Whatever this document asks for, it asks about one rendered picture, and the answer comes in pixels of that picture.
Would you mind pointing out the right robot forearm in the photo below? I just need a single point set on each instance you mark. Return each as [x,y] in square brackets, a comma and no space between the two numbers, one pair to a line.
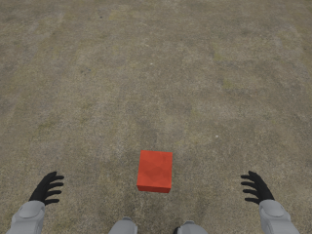
[274,219]

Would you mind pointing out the carton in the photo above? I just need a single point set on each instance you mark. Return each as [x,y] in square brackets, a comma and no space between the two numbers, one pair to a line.
[155,171]

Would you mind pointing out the robot left shin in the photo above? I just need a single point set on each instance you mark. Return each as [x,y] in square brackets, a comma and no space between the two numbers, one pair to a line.
[126,218]

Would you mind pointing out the right robot hand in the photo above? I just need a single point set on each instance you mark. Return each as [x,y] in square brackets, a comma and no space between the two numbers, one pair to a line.
[261,191]

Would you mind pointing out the robot right shin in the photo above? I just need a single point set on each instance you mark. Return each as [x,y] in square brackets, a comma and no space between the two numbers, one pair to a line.
[189,222]

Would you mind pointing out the left robot forearm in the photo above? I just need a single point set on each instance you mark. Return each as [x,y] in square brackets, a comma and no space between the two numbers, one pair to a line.
[28,219]

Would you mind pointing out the robot shin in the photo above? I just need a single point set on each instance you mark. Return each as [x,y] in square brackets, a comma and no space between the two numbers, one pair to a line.
[189,222]
[126,218]

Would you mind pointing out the left robot hand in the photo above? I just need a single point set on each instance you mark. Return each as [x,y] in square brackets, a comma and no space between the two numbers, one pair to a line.
[41,192]

